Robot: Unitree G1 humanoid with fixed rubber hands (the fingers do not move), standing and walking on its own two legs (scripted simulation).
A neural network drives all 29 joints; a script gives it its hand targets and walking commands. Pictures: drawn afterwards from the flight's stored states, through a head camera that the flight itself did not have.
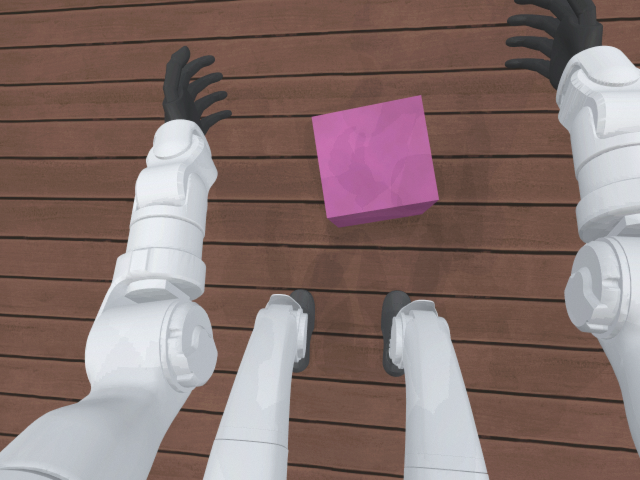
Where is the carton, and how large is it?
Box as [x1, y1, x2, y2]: [312, 95, 438, 227]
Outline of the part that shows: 420,95 312,117 327,218 338,227 420,214 438,199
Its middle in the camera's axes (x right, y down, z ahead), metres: +0.12 -0.15 +0.85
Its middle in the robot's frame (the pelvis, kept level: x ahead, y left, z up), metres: +0.52 -0.01 -0.52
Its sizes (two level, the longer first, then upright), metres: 0.210 0.200 0.250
